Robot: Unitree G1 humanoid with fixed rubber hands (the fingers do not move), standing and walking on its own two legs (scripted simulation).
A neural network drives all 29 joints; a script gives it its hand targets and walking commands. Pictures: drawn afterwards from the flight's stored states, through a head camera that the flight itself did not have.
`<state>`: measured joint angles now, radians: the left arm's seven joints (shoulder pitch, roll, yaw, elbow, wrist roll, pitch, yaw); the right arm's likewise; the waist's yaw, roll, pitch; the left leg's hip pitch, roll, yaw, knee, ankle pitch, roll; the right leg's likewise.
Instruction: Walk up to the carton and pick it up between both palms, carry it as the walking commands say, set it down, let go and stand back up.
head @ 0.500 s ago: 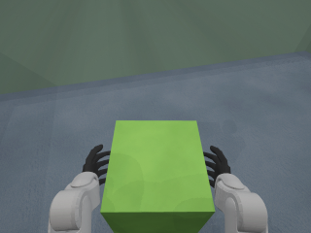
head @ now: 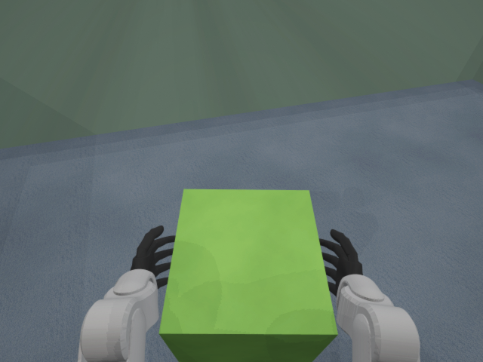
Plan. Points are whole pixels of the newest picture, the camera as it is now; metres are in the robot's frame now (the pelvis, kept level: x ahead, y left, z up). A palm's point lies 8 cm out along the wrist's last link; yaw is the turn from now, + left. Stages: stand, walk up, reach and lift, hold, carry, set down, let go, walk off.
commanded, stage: carry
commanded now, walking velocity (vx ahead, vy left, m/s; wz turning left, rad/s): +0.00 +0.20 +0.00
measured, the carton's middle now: (245, 285) +0.27 +0.00 +0.02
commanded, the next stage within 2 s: none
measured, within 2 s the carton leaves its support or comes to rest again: neither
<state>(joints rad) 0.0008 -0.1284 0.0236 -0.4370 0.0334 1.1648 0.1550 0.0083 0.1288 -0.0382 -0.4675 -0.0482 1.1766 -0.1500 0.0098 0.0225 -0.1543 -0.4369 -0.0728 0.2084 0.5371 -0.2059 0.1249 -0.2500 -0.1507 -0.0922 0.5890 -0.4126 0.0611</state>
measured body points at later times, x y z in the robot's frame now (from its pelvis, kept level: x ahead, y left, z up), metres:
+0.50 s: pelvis -0.04 +0.07 +0.00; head -0.04 +0.07 +0.45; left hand +0.22 +0.22 +0.08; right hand +0.22 -0.08 +0.08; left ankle -0.02 +0.19 -0.72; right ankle -0.06 -0.11 -0.70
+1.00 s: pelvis -0.08 +0.17 +0.01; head -0.09 +0.18 +0.46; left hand +0.17 +0.33 +0.09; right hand +0.18 +0.03 +0.09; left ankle -0.06 +0.28 -0.72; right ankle -0.07 +0.01 -0.69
